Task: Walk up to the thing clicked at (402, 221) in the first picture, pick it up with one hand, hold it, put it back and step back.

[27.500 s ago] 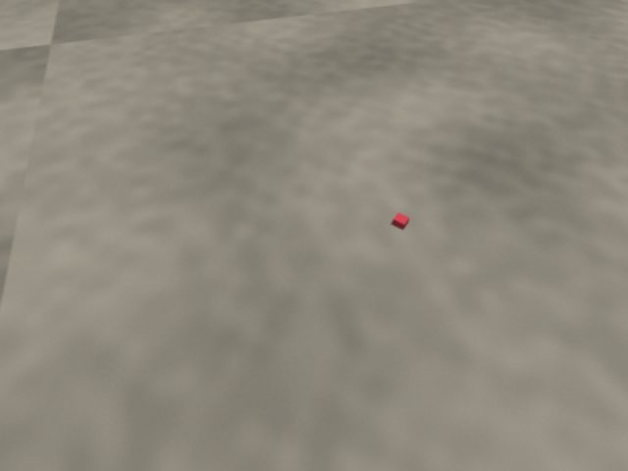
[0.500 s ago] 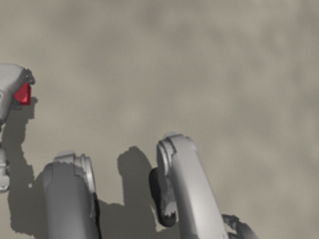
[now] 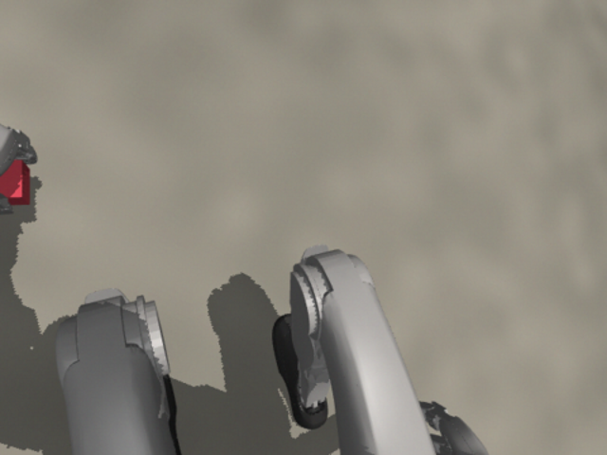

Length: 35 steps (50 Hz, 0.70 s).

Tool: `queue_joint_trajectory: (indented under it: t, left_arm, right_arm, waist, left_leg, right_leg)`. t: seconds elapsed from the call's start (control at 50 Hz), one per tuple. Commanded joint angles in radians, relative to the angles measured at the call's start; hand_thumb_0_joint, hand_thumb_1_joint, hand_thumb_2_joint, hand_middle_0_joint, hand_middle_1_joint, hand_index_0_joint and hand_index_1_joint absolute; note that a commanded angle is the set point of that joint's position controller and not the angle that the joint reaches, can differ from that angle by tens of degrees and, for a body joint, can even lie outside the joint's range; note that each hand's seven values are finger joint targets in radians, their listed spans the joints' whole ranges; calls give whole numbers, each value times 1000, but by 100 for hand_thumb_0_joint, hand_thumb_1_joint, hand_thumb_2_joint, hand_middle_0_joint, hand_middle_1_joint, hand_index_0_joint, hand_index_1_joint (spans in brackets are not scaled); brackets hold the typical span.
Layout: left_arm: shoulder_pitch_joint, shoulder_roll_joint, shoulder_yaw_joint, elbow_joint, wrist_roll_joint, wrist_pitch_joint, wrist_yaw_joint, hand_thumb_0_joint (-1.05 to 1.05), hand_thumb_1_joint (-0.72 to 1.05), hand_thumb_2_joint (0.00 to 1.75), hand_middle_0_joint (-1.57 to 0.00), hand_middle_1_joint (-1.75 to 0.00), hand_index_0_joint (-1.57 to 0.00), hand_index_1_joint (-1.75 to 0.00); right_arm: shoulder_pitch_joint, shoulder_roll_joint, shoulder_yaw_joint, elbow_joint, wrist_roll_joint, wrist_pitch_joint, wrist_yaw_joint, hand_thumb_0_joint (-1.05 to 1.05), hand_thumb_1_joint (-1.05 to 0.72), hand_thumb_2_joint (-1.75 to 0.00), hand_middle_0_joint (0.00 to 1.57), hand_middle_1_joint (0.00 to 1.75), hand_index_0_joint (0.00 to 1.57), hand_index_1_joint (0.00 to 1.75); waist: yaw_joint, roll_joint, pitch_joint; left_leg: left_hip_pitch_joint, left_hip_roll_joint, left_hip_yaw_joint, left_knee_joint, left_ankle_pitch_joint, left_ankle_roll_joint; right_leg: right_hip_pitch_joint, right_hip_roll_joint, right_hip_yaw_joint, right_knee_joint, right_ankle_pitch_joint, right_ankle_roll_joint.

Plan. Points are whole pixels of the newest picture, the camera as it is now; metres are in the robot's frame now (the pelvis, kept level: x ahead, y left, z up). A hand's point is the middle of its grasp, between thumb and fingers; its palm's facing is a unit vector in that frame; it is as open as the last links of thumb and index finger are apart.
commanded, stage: lower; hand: left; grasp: from above
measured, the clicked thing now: (0, 183) +0.48 +0.30 -0.22
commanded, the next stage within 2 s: rest in 0.16 s
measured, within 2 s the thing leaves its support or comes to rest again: rests again in 1.10 s
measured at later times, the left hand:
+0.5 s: hand (13, 187) +0.48 +0.29 -0.23, palm faces -0.49 -0.04 -0.87, open 7.9 cm
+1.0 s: hand (20, 194) +0.47 +0.29 -0.26, palm faces -0.49 -0.05 -0.87, open 7.9 cm
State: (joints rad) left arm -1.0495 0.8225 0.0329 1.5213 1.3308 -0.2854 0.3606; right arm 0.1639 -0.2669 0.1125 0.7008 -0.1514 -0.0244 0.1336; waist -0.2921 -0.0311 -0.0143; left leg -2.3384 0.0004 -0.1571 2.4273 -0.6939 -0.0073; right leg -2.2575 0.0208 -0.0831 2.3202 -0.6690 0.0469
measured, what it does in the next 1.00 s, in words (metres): stands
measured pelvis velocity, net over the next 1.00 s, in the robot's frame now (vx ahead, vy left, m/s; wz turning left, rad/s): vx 0.00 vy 0.00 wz -0.07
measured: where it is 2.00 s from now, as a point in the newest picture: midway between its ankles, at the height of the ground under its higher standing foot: (236, 415)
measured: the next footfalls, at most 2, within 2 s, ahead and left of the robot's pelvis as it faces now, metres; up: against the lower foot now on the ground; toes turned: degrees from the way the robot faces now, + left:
none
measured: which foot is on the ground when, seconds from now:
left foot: down 0.00-1.00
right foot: down 0.00-1.00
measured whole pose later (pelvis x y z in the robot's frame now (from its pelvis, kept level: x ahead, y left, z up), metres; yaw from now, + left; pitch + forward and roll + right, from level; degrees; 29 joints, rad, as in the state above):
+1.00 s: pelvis +0.00 +0.00 -0.03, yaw -4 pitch +30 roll -13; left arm -1.07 0.98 0.09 1.69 1.39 -0.29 0.55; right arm 0.11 -0.31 0.24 0.66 -0.24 -0.13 0.18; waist -0.38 -0.11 0.11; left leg -2.37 0.01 -0.23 2.55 -0.73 -0.01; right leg -2.27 0.05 -0.14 2.39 -0.67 0.06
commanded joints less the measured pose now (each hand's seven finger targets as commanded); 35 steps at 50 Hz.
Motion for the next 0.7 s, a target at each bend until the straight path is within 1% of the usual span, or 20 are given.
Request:
queue_joint_trajectory:
  t: [0.0,0.1,0.12,0.14,0.2,0.22,0.24,0.26,0.3,0.4,0.42,0.46,0.5,0.54,0.56,0.58,0.6,0.62,0.64,0.68]
  left_arm:
    - [-317,242,43,-117,3,-26,58,0,87,29,-118,-32,-122,-28]
    - [-325,284,70,-110,30,-48,102,0,89,36,-120,-36,-123,-32]
    - [-337,294,74,-125,31,-51,114,0,89,35,-119,-36,-123,-32]
    - [-314,286,77,-84,37,-45,123,0,89,37,-119,-38,-123,-34]
    - [-310,288,76,-65,49,-37,146,0,90,36,-119,-38,-123,-34]
    - [-329,290,76,-59,48,-35,150,0,90,36,-118,-38,-122,-34]
    - [-318,286,69,-58,48,-30,152,0,87,37,-118,-37,-121,-34]
    - [-324,294,72,-47,47,-25,154,0,85,39,-115,-36,-118,-33]
    - [-308,315,81,-49,40,-19,160,0,81,34,-112,-34,-115,-30]
    - [-309,293,61,-9,22,-7,149,0,80,31,-109,-35,-114,-30]
    - [-307,334,75,-41,20,-10,151,0,79,30,-109,-34,-113,-30]
    - [-286,351,85,-44,18,-13,154,0,81,29,-111,-33,-115,-29]
    - [-286,349,96,-40,18,-18,162,0,84,30,-113,-33,-117,-28]
    - [-286,323,66,-7,22,-19,157,0,83,29,-112,-33,-116,-28]
    - [-291,357,97,-17,26,-25,165,0,82,31,-111,-33,-115,-29]
    - [-273,382,101,-24,34,-24,171,0,82,31,-112,-32,-116,-28]
    - [-294,375,97,-45,27,-29,178,0,82,28,-112,-31,-116,-27]
    - [-273,351,81,-5,36,-25,181,0,84,28,-113,-31,-117,-27]
    - [-280,370,97,-15,32,-32,189,0,85,29,-114,-32,-118,-27]
    - [-279,350,87,7,37,-27,196,0,86,27,-113,-32,-118,-27]
  right_arm:
    - [211,-274,-76,1,-10,-7,-13,0,-91,-90,20,30,20,30]
    - [216,-283,-64,6,-24,-15,-9,0,-92,-90,20,30,20,30]
    - [205,-280,-60,9,-25,-16,-10,0,-91,-90,20,30,20,30]
    - [208,-281,-60,6,-30,-20,-6,0,-91,-90,20,30,20,30]
    - [206,-283,-54,10,-38,-26,-2,0,-91,-90,20,30,20,30]
    - [209,-288,-52,10,-41,-32,0,0,-91,-90,20,30,20,30]
    - [201,-285,-52,13,-39,-34,1,0,-91,-90,20,30,20,30]
    - [202,-288,-48,12,-41,-38,3,0,-90,-90,20,30,20,30]
    - [203,-293,-46,10,-42,-40,1,0,-90,-90,20,30,20,30]
    - [203,-301,-31,14,-50,-56,10,0,-90,-90,20,30,20,30]
    - [196,-308,-34,10,-44,-56,7,0,-90,-90,20,30,20,30]
    - [197,-302,-24,3,-49,-55,6,0,-90,-90,20,30,20,30]
    - [199,-315,-23,3,-55,-56,7,0,-90,-90,20,30,20,30]
    - [185,-310,-10,0,-56,-61,12,0,-90,-90,20,30,20,30]
    - [181,-333,-15,-16,-60,-63,9,0,-90,-90,20,30,20,30]
    - [173,-325,-9,-14,-56,-61,9,0,-90,-90,20,30,20,30]
    - [189,-321,-5,-4,-58,-59,8,0,-90,-90,20,30,20,30]
    - [186,-316,-1,-3,-61,-62,12,0,-90,-90,20,30,20,30]
    - [172,-328,-1,-12,-67,-65,11,0,-90,-90,20,30,20,30]
    - [181,-332,6,-10,-73,-70,15,0,-90,-90,20,30,20,30]
  waist:
    - [-19,351,-644]
    - [-26,394,-661]
    - [-17,410,-670]
    - [-29,403,-644]
    - [-35,404,-629]
    - [-51,400,-613]
    - [-39,408,-621]
    - [-50,397,-610]
    - [-35,388,-640]
    - [-73,354,-604]
    - [-50,378,-635]
    - [-41,389,-664]
    - [-51,386,-631]
    - [-72,398,-581]
    - [-81,377,-598]
    - [-56,384,-622]
    - [-57,403,-622]
    - [-68,411,-590]
    - [-69,393,-597]
    - [-90,390,-569]
  left_leg:
    - [512,-9,85,-239,179,27]
    - [543,-5,79,-216,220,21]
    - [550,-4,78,-220,224,20]
    - [550,-4,78,-212,218,20]
    - [529,-4,80,-204,206,24]
    - [518,-2,79,-198,199,24]
    - [516,-1,79,-200,196,25]
    - [504,0,78,-192,190,28]
    - [493,-1,81,-185,206,30]
    - [485,5,65,-162,220,32]
    - [491,6,67,-161,235,31]
    - [493,8,69,-162,248,29]
    - [488,5,66,-164,247,22]
    - [482,10,64,-149,235,25]
    - [483,8,60,-139,254,24]
    - [480,11,60,-147,253,27]
    - [489,8,62,-151,255,24]
    - [487,10,60,-150,243,22]
    - [476,13,55,-147,234,24]
    - [494,12,51,-140,245,21]
  right_leg:
    - [321,28,-97,-206,194,-79]
    - [312,31,-105,-178,228,-81]
    - [308,34,-106,-172,231,-82]
    - [293,32,-110,-170,226,-81]
    - [292,35,-112,-166,227,-78]
    - [287,35,-115,-166,223,-77]
    - [291,39,-110,-167,224,-78]
    - [290,39,-113,-165,221,-76]
    - [328,39,-110,-169,239,-72]
    - [322,45,-122,-154,256,-70]
    - [352,46,-117,-161,268,-72]
    - [397,47,-113,-155,282,-69]
    - [366,48,-128,-154,270,-76]
    - [345,51,-125,-147,265,-75]
    - [357,50,-134,-153,281,-76]
    - [388,53,-125,-149,287,-72]
    - [382,50,-129,-150,284,-74]
    - [366,51,-130,-144,275,-75]
    - [367,55,-137,-150,267,-75]
    - [344,54,-147,-140,274,-75]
